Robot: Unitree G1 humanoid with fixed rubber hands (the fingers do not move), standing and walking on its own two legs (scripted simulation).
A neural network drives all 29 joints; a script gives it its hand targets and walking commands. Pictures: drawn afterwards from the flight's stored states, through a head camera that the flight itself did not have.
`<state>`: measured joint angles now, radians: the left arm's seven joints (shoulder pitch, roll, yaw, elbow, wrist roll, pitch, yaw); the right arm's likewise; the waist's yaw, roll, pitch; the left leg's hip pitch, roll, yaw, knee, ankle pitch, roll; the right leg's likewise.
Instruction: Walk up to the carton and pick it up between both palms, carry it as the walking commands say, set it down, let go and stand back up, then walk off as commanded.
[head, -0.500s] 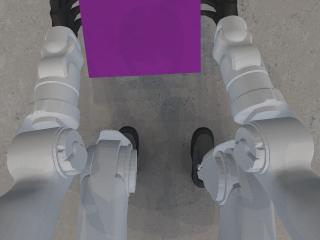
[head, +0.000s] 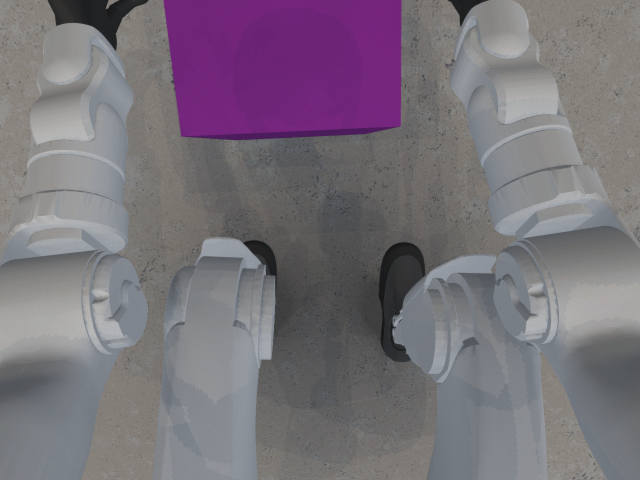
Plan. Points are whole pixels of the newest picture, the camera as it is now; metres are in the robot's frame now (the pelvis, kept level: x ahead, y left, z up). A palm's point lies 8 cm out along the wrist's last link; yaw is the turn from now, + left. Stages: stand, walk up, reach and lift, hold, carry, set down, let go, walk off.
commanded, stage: set down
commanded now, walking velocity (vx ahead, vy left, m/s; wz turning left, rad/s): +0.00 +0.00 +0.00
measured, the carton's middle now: (291, 41) +0.53 +0.08 -0.28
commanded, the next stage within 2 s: let go in 1.12 s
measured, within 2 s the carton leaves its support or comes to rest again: neither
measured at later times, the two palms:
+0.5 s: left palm out of the picture +0.52 +0.26 -0.01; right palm out of the picture +0.57 -0.11 -0.01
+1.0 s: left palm out of the picture +0.51 +0.27 +0.15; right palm out of the picture +0.57 -0.12 +0.15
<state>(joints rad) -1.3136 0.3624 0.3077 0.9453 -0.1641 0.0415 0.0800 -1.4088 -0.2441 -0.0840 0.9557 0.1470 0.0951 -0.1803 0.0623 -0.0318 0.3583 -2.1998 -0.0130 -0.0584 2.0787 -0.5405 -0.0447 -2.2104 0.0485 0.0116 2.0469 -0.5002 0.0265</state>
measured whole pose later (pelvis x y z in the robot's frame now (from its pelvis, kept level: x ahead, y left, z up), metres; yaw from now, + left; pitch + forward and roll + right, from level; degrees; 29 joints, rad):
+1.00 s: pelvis +0.05 +0.00 +0.22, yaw +2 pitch +43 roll +0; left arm -0.95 0.27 0.30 0.84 -0.06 0.14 -0.05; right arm -1.03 -0.24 -0.13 0.87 0.04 0.21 -0.08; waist 0.06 -0.03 -0.13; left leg -1.61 -0.02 -0.05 1.27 -0.41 -0.04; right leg -1.61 0.01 0.01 1.26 -0.40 0.02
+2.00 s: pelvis +0.13 +0.00 +0.36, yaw +3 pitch +0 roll +1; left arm 0.20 0.18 0.12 0.46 -0.01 0.07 -0.09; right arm 0.20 -0.16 -0.12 0.49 -0.04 0.06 0.03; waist 0.06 -0.01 0.02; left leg -0.24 -0.01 -0.05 0.54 -0.30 -0.02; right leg -0.26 -0.01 0.01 0.57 -0.31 0.01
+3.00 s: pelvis +0.16 +0.00 +0.36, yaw +3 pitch +0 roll +0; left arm 0.20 0.32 0.12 0.63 0.03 0.04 0.03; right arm 0.20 -0.22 -0.10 0.65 -0.04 0.04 -0.01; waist 0.04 -0.01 0.05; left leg -0.19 -0.01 -0.05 0.53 -0.33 -0.02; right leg -0.20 -0.01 0.01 0.55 -0.34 0.00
